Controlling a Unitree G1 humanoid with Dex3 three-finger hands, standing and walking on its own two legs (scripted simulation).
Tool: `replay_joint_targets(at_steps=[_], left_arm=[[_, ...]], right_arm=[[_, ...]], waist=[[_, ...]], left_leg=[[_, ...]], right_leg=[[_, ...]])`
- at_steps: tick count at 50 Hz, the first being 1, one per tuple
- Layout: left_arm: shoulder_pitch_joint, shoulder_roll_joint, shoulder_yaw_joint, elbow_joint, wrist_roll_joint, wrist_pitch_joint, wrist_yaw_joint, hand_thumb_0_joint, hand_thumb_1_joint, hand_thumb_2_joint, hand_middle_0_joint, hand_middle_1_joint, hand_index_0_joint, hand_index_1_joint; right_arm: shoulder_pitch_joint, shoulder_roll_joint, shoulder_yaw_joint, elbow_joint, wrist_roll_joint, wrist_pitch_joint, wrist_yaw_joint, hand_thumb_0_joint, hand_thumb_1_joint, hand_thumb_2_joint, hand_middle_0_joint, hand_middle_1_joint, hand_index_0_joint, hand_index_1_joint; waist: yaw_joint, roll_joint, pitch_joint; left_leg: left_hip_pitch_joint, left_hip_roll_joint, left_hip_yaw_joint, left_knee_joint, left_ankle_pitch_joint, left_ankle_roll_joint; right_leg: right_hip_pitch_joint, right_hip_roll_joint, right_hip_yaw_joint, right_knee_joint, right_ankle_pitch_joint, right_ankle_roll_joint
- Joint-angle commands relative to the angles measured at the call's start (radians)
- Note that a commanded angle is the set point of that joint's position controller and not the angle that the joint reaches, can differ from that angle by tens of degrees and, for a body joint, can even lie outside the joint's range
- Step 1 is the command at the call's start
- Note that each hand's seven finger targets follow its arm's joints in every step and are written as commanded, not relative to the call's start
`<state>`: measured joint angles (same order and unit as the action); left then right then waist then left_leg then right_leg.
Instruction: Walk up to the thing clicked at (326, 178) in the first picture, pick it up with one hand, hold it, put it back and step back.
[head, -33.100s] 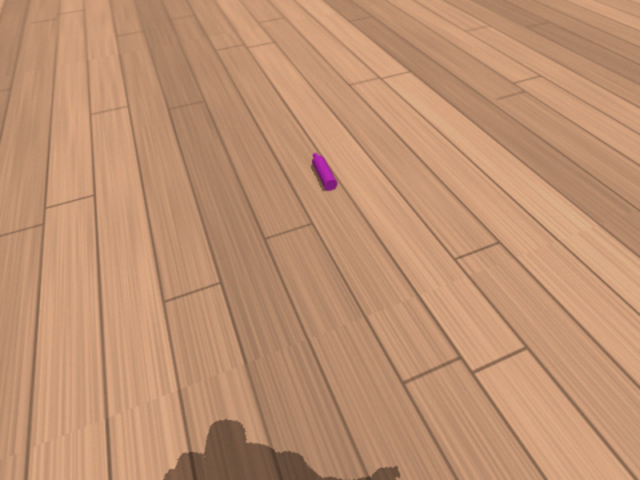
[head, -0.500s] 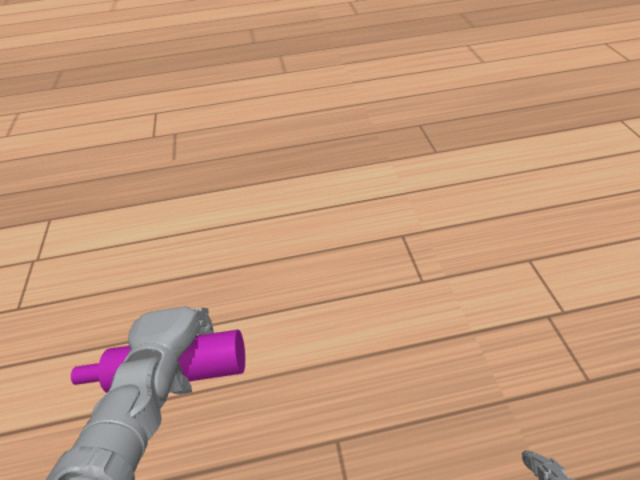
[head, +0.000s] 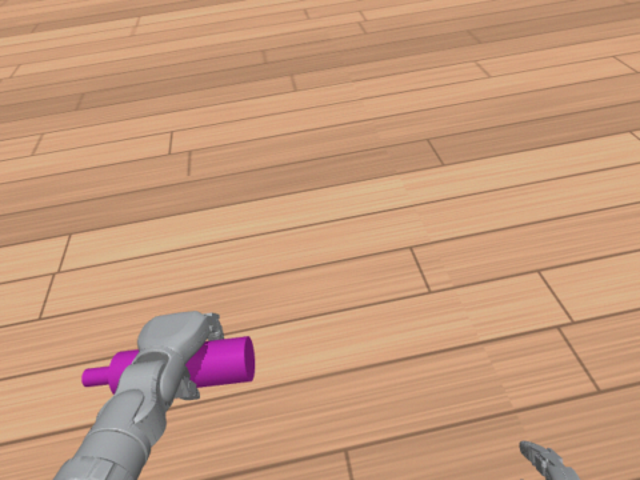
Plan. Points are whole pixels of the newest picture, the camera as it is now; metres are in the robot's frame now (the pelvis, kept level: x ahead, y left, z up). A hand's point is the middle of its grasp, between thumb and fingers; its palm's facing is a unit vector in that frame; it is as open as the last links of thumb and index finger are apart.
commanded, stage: hold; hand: left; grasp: from above
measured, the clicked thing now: (168, 368) +0.31 +0.27 -0.07
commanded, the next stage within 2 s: crouch in 1.16 s
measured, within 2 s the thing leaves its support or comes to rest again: neither
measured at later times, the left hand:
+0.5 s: hand (189, 371) +0.28 +0.21 -0.03, palm faces -0.43 -0.07 -0.90, open 9.5 cm
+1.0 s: hand (184, 362) +0.29 +0.22 -0.02, palm faces -0.43 -0.07 -0.90, open 9.5 cm
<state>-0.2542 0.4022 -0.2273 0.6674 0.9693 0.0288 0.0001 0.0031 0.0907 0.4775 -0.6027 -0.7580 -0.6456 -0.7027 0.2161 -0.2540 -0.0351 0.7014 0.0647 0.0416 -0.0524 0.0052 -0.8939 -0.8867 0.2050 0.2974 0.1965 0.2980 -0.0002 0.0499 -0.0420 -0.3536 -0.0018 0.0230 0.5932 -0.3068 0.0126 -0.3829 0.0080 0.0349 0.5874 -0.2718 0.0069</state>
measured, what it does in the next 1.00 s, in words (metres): stands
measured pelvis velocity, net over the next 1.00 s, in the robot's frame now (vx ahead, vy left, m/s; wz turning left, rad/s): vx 0.00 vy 0.00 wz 0.00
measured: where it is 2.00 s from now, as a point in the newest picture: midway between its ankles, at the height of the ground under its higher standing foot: outside the picture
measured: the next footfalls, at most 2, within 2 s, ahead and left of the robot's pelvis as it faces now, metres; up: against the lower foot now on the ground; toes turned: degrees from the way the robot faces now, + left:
none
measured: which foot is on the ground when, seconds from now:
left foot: down 0.00-1.00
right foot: down 0.00-1.00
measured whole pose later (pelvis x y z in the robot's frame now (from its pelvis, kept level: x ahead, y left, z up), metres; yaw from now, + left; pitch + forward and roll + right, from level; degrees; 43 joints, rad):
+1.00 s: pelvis +0.00 +0.00 +0.01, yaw +0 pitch +1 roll +0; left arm -0.25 0.40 -0.23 0.62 0.97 0.03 -0.03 0.00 0.07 0.49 -0.61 -0.78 -0.65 -0.72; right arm 0.17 -0.25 -0.02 0.71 0.07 0.05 -0.07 0.01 -0.90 -0.89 0.20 0.30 0.20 0.30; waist 0.02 0.05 -0.01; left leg -0.24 0.00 0.02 0.47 -0.25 0.01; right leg -0.28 0.01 0.04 0.49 -0.22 0.00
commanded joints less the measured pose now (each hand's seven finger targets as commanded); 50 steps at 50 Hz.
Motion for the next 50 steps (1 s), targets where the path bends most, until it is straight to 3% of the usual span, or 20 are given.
replay_joint_targets(at_steps=[1, 3, 6, 7, 12, 16, 26, 32, 34, 36, 41, 42, 45, 49, 50], left_arm=[[-0.336, 0.211, 0.099, -0.217, -0.001, -0.007, 0.033, 0.000, 0.596, 0.710, -0.805, -0.934, -0.887, -0.847], [-0.316, 0.216, 0.106, -0.206, -0.005, -0.009, 0.031, 0.000, 0.601, 0.703, -0.814, -0.919, -0.896, -0.834], [-0.323, 0.208, 0.094, -0.208, 0.001, -0.012, 0.032, 0.000, 0.623, 0.730, -0.842, -0.928, -0.918, -0.848], [-0.337, 0.226, 0.111, -0.228, -0.001, -0.015, 0.035, 0.000, 0.631, 0.742, -0.857, -0.915, -0.928, -0.840], [-0.342, 0.212, 0.104, -0.219, -0.004, -0.013, 0.044, 0.000, 0.642, 0.739, -0.851, -0.946, -0.931, -0.862], [-0.330, 0.217, 0.102, -0.226, 0.001, -0.009, 0.036, 0.000, 0.652, 0.729, -0.861, -0.937, -0.940, -0.854], [-0.355, 0.230, 0.108, -0.245, -0.007, 0.002, 0.009, 0.000, 0.645, 0.764, -0.862, -0.943, -0.936, -0.866], [-0.291, 0.191, 0.080, -0.249, -0.024, -0.003, -0.020, 0.000, 0.625, 0.751, -0.846, -0.928, -0.919, -0.852], [-0.340, 0.219, 0.092, -0.270, -0.017, -0.009, -0.020, 0.000, 0.631, 0.756, -0.851, -0.935, -0.923, -0.859], [-0.317, 0.229, 0.114, -0.246, -0.006, -0.010, -0.014, 0.000, 0.617, 0.751, -0.841, -0.933, -0.914, -0.856], [-0.361, 0.222, 0.107, -0.272, 0.003, -0.011, 0.007, 0.000, 0.636, 0.739, -0.854, -0.924, -0.930, -0.844], [-0.359, 0.230, 0.118, -0.283, 0.005, -0.009, 0.012, 0.000, 0.636, 0.750, -0.860, -0.918, -0.932, -0.843], [-0.332, 0.204, 0.101, -0.236, 0.003, 0.002, 0.017, 0.000, 0.658, 0.783, -0.889, -0.918, -0.955, -0.850], [-0.328, 0.227, 0.115, -0.229, 0.007, 0.002, 0.005, 0.000, 0.630, 0.754, -0.858, -0.912, -0.928, -0.839], [-0.322, 0.216, 0.103, -0.220, 0.008, 0.001, -0.003, 0.000, 0.623, 0.766, -0.852, -0.923, -0.921, -0.851]], right_arm=[[-0.067, -0.134, -0.036, -0.139, 0.000, -0.039, -0.008, 0.000, -0.894, -0.893, 0.200, 0.300, 0.200, 0.300], [-0.077, -0.133, -0.035, -0.135, 0.000, -0.039, -0.011, 0.000, -0.894, -0.893, 0.200, 0.300, 0.200, 0.300], [-0.085, -0.130, -0.031, -0.140, 0.001, -0.039, -0.014, 0.000, -0.897, -0.895, 0.200, 0.300, 0.200, 0.299], [-0.089, -0.132, -0.032, -0.141, 0.001, -0.039, -0.015, 0.000, -0.897, -0.895, 0.200, 0.299, 0.200, 0.299], [-0.109, -0.127, -0.025, -0.136, 0.001, -0.039, -0.017, 0.000, -0.896, -0.895, 0.200, 0.299, 0.200, 0.299], [-0.131, -0.124, -0.022, -0.142, 0.003, -0.037, -0.016, 0.000, -0.899, -0.896, 0.200, 0.300, 0.200, 0.300], [-0.140, -0.122, -0.018, -0.138, 0.008, -0.035, -0.022, 0.000, -0.899, -0.897, 0.200, 0.299, 0.200, 0.299], [-0.147, -0.123, -0.015, -0.152, 0.010, -0.037, -0.022, 0.000, -0.898, -0.896, 0.200, 0.299, 0.200, 0.299], [-0.145, -0.121, -0.015, -0.148, 0.009, -0.037, -0.024, 0.000, -0.900, -0.897, 0.200, 0.299, 0.200, 0.299], [-0.137, -0.118, -0.013, -0.147, 0.009, -0.034, -0.024, 0.000, -0.898, -0.896, 0.200, 0.299, 0.200, 0.299], [-0.126, -0.120, -0.019, -0.140, 0.009, -0.034, -0.023, 0.000, -0.897, -0.896, 0.200, 0.299, 0.200, 0.299], [-0.130, -0.118, -0.019, -0.136, 0.009, -0.033, -0.023, 0.000, -0.896, -0.896, 0.200, 0.299, 0.200, 0.299], [-0.130, -0.120, -0.020, -0.133, 0.008, -0.030, -0.021, 0.000, -0.896, -0.896, 0.200, 0.299, 0.200, 0.299], [-0.129, -0.123, -0.025, -0.133, 0.007, -0.027, -0.018, 0.000, -0.896, -0.895, 0.200, 0.299, 0.200, 0.299], [-0.126, -0.122, -0.025, -0.133, 0.007, -0.027, -0.017, 0.000, -0.896, -0.895, 0.200, 0.299, 0.200, 0.299]], waist=[[-0.001, -0.021, -0.239], [0.007, -0.024, -0.237], [-0.004, -0.043, -0.239], [0.006, -0.037, -0.251], [-0.002, -0.038, -0.213], [0.012, -0.034, -0.200], [0.013, -0.029, -0.214], [0.009, -0.062, -0.186], [0.012, -0.028, -0.208], [0.016, -0.040, -0.203], [0.006, -0.022, -0.249], [0.019, -0.012, -0.258], [0.007, -0.030, -0.217], [0.024, -0.017, -0.223], [0.015, -0.024, -0.218]], left_leg=[[0.110, -0.014, -0.015, -0.096, 0.213, 0.002], [0.121, -0.013, -0.014, -0.106, 0.209, 0.002], [0.130, -0.016, -0.010, -0.105, 0.226, 0.008], [0.139, -0.021, -0.003, -0.107, 0.219, 0.009], [0.141, -0.023, 0.000, -0.124, 0.164, 0.009], [0.132, -0.025, 0.002, -0.140, 0.138, 0.009], [0.169, -0.018, 0.003, -0.158, 0.183, 0.008], [0.179, -0.015, 0.001, -0.173, 0.186, 0.011], [0.186, -0.019, 0.002, -0.171, 0.204, 0.008], [0.184, -0.019, 0.005, -0.169, 0.214, 0.010], [0.216, -0.017, 0.003, -0.164, 0.269, 0.007], [0.222, -0.018, 0.003, -0.163, 0.290, 0.006], [0.211, -0.016, 0.002, -0.169, 0.273, 0.006], [0.207, -0.012, -0.004, -0.174, 0.288, 0.002], [0.210, -0.012, -0.002, -0.172, 0.293, 0.003]], right_leg=[[0.104, 0.029, -0.005, -0.094, 0.154, -0.022], [0.114, 0.028, -0.007, -0.102, 0.147, -0.022], [0.120, 0.024, -0.005, -0.109, 0.171, -0.017], [0.131, 0.021, -0.002, -0.116, 0.165, -0.015], [0.113, 0.018, 0.003, -0.142, 0.111, -0.013], [0.131, 0.015, 0.003, -0.155, 0.078, -0.014], [0.154, 0.021, -0.004, -0.165, 0.120, -0.015], [0.156, 0.021, -0.008, -0.176, 0.121, -0.016], [0.161, 0.020, -0.006, -0.172, 0.141, -0.018], [0.168, 0.019, -0.007, -0.174, 0.150, -0.016], [0.183, 0.022, -0.010, -0.161, 0.206, -0.019], [0.193, 0.021, -0.011, -0.159, 0.224, -0.019], [0.176, 0.023, -0.013, -0.168, 0.207, -0.020], [0.190, 0.025, -0.019, -0.162, 0.214, -0.024], [0.185, 0.023, -0.017, -0.165, 0.220, -0.023]])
